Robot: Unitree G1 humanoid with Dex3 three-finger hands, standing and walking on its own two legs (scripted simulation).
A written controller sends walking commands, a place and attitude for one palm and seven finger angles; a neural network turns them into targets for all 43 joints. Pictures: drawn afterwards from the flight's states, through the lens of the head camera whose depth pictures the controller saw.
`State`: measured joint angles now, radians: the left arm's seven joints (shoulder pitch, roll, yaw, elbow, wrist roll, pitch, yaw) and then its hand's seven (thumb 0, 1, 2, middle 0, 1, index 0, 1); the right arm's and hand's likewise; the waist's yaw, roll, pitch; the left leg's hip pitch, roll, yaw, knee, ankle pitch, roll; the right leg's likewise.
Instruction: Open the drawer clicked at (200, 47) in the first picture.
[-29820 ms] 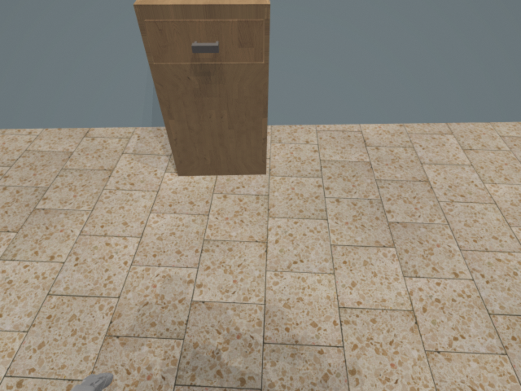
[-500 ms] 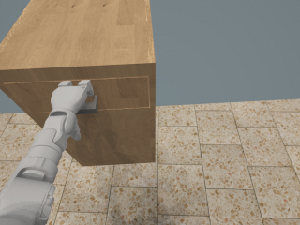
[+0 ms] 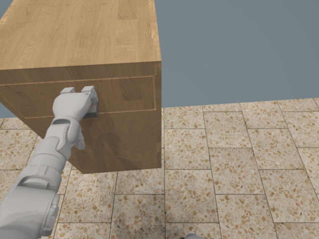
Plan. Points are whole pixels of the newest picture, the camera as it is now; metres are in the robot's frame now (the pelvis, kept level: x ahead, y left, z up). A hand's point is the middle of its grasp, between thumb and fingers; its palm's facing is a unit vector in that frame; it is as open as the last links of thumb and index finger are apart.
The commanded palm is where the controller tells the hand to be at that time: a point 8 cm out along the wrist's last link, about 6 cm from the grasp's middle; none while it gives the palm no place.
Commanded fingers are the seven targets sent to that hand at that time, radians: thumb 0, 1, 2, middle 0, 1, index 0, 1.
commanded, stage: lower the fingers behind the handle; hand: left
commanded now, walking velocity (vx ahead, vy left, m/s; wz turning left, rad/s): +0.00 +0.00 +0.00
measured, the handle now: (81, 106) +0.49 +0.24 -0.02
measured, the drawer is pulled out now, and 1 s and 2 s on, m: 0.00 0.00 0.00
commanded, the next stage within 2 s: lift the fingers back up to retry in 1.24 s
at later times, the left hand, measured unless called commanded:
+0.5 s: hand (78, 120) +0.43 +0.24 -0.01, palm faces -0.07 -0.03 -1.00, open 13.9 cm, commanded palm +0.41 +0.23 +0.04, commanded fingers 0.00 -0.50 0.30 -0.30 -1.20 -0.30 -1.20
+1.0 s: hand (79, 120) +0.44 +0.23 -0.01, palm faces -0.04 +0.02 -1.00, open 13.9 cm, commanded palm +0.42 +0.22 +0.02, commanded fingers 0.00 -0.50 0.30 -0.30 -1.20 -0.30 -1.20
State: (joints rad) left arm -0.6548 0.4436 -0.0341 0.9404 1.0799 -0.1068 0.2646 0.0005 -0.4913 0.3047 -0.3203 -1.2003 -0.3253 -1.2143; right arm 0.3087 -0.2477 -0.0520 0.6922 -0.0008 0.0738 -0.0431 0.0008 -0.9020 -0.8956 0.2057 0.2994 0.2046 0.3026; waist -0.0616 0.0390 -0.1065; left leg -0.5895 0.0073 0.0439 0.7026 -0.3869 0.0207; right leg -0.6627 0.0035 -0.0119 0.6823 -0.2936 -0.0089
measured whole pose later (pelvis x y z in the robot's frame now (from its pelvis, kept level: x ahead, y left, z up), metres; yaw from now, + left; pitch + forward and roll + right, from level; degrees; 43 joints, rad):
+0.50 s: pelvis -0.01 +0.00 -0.01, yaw +0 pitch +18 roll -1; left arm -0.68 0.44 -0.03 1.00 1.09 -0.07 0.36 0.00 -0.49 0.30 -0.32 -1.20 -0.30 -1.21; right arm 0.31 -0.24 -0.06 0.73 -0.01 0.06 -0.02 0.00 -0.90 -0.90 0.21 0.30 0.20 0.30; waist -0.06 0.04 -0.14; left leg -0.69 0.01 0.04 0.80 -0.42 0.02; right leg -0.75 0.00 -0.02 0.76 -0.32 -0.01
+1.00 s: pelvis -0.03 +0.00 -0.03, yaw +1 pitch +20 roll -1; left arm -0.80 0.44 -0.09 1.07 1.09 0.01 0.39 0.00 -0.49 0.30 -0.32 -1.22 -0.26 -1.31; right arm 0.32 -0.25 -0.04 0.71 -0.01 0.06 -0.02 0.00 -0.90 -0.90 0.21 0.30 0.20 0.30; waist -0.07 0.04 -0.15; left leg -0.83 0.00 0.02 0.90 -0.43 0.03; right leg -0.88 -0.01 -0.03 0.86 -0.33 -0.01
